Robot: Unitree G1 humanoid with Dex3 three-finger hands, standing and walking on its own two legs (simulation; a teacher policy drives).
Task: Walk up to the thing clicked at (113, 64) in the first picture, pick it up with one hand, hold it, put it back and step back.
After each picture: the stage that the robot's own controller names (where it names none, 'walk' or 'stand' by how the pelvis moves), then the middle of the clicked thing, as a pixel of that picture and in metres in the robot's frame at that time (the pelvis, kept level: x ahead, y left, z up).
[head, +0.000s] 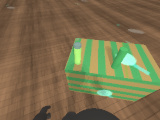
stand; (118, 59) +0.61 -0.24 -0.05
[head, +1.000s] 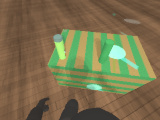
walk; (105, 52) +0.58 -0.08 -0.02
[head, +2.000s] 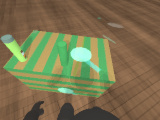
stand; (63, 55) +0.49 +0.24 -0.01
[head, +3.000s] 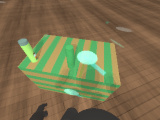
stand; (70, 57) +0.51 +0.21 -0.03
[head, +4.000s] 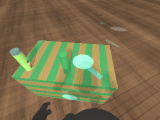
stand; (65, 64) +0.46 +0.23 -0.05
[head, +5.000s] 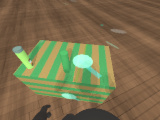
stand; (65, 62) +0.49 +0.24 -0.06
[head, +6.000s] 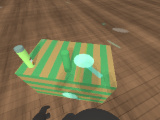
stand; (66, 62) +0.48 +0.24 -0.06
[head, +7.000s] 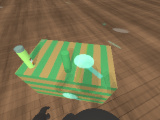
stand; (66, 62) +0.48 +0.24 -0.06
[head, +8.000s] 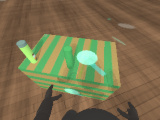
rise first; (69, 58) +0.50 +0.22 -0.05
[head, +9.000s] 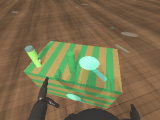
go down; (71, 63) +0.49 +0.21 -0.05
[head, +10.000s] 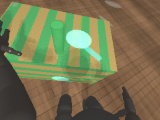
go down; (58, 40) +0.52 +0.20 +0.03
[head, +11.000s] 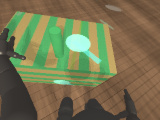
approach; (57, 45) +0.51 +0.21 +0.03
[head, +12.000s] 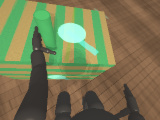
close in; (47, 34) +0.53 +0.22 +0.08
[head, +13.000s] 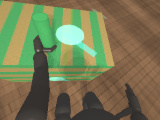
lift; (46, 37) +0.52 +0.21 +0.07
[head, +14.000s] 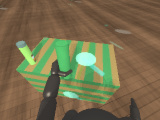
lift; (64, 62) +0.33 +0.18 +0.15
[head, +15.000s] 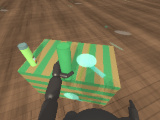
hold; (65, 63) +0.33 +0.17 +0.15
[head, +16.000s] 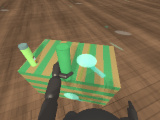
hold; (65, 64) +0.33 +0.17 +0.14
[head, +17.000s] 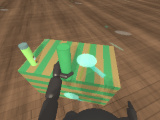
hold; (65, 64) +0.33 +0.17 +0.14
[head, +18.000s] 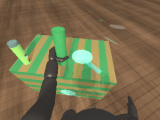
crouch; (61, 48) +0.43 +0.20 +0.16
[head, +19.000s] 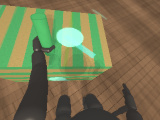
lower; (45, 38) +0.53 +0.22 +0.06
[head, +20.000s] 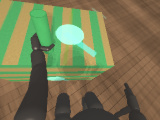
lower; (44, 35) +0.53 +0.22 +0.07
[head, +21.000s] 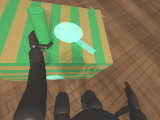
lower; (42, 33) +0.54 +0.22 +0.08
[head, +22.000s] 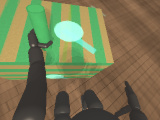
lower; (42, 32) +0.54 +0.22 +0.08
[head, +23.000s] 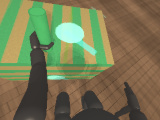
rest; (43, 34) +0.53 +0.22 +0.08
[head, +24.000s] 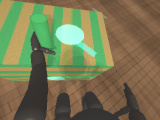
withdraw; (44, 38) +0.52 +0.22 +0.07
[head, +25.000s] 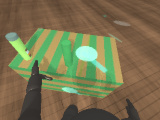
sink last; (67, 54) +0.49 +0.20 +0.01
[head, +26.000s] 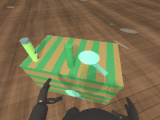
stand; (69, 57) +0.51 +0.22 +0.00
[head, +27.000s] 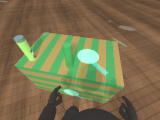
stand; (68, 56) +0.49 +0.21 +0.01
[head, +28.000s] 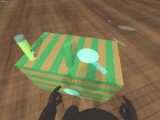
stand; (68, 56) +0.50 +0.21 +0.01
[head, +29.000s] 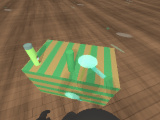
stand; (70, 61) +0.51 +0.21 -0.05
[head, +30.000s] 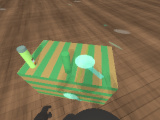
stand; (66, 63) +0.48 +0.23 -0.06
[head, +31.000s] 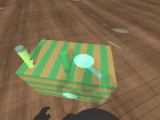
stand; (65, 62) +0.48 +0.24 -0.06
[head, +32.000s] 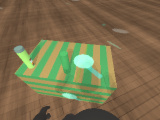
stand; (65, 63) +0.47 +0.24 -0.06
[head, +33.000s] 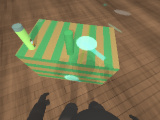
walk; (69, 44) +0.59 +0.21 -0.04
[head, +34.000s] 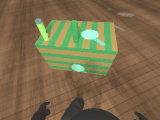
walk; (75, 32) +0.83 +0.26 -0.03
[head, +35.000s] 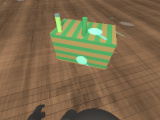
stand; (84, 27) +1.14 +0.18 -0.04
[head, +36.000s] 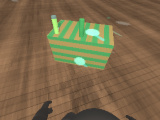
stand; (81, 28) +1.11 +0.20 -0.06
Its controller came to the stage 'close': yes
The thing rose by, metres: 0.23
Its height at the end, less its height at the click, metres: +0.00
